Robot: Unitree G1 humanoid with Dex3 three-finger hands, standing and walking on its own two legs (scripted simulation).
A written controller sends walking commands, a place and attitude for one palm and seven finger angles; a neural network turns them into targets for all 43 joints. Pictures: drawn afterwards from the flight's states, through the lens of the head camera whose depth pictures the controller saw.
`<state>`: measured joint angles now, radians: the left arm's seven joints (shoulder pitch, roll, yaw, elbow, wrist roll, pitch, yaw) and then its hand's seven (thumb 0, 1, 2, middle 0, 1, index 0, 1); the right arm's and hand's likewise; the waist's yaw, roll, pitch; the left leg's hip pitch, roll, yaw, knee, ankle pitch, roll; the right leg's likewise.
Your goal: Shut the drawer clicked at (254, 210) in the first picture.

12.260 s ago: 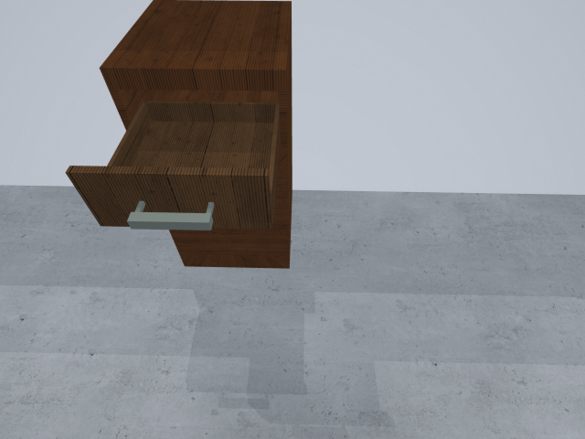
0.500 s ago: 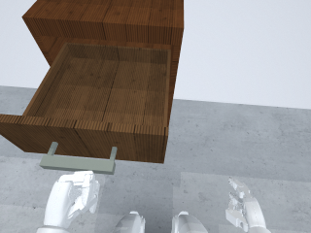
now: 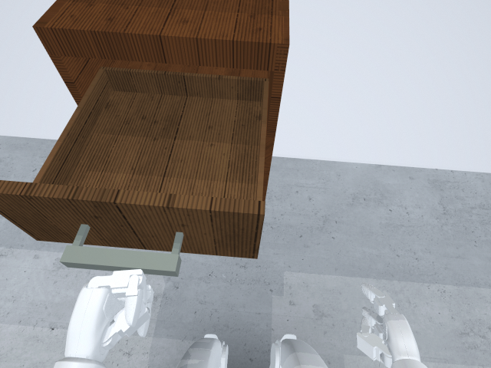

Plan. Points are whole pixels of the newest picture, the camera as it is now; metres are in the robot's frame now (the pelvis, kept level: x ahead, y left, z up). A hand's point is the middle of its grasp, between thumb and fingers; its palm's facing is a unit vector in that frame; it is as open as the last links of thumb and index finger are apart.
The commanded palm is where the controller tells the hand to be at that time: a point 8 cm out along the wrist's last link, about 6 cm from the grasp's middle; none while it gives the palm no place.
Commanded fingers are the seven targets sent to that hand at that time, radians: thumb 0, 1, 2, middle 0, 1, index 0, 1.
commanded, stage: push the drawer shut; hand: left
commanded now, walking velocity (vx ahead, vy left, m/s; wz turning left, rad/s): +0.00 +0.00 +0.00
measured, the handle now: (127, 247) +0.29 +0.19 +0.05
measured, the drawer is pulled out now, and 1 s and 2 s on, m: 0.30 0.23 0.10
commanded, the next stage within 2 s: none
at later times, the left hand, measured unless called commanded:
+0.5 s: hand (149, 297) +0.22 +0.15 +0.04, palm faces -0.07 -1.00 -0.04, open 2.7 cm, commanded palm +0.23 +0.20 +0.05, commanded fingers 0.00 0.90 0.90 -1.40 -1.60 -1.40 -1.60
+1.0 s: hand (156, 256) +0.28 +0.15 +0.04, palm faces -0.08 -1.00 -0.03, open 3.0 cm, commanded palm +0.28 +0.20 +0.05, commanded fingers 0.00 0.90 0.90 -1.40 -1.60 -1.40 -1.60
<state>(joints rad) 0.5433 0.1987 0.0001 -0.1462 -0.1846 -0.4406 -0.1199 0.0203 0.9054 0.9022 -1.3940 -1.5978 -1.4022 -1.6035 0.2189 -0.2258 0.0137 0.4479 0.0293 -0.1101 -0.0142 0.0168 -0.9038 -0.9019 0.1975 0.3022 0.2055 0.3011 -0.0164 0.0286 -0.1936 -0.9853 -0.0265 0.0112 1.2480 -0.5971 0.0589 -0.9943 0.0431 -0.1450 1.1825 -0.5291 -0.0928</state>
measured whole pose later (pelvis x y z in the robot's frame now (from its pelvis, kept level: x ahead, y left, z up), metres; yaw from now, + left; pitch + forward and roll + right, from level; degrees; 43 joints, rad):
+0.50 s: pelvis -0.02 +0.00 -0.01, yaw +1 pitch +19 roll -3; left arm 0.34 0.24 -0.02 -0.03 -0.19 -0.44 -0.13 -0.07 0.80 0.96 -1.40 -1.60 -1.40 -1.60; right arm 0.22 -0.25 0.04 0.49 0.03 -0.12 -0.02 0.02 -0.90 -0.90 0.20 0.30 0.21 0.30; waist -0.01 0.04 -0.17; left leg -1.03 -0.04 -0.01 1.28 -0.58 0.06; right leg -1.02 0.03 -0.17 1.20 -0.51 -0.09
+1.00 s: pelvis -0.02 +0.02 +0.01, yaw +1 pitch +18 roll -3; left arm 0.03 0.22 -0.02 0.24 -0.17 -0.41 -0.09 -0.01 0.77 0.93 -1.40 -1.60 -1.40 -1.60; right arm 0.23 -0.27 0.04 0.54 0.02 -0.10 -0.01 0.02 -0.90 -0.90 0.20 0.30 0.21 0.30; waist -0.03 0.03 -0.16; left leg -0.99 -0.05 0.02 1.20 -0.53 0.08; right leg -0.99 0.02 -0.14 1.14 -0.47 -0.07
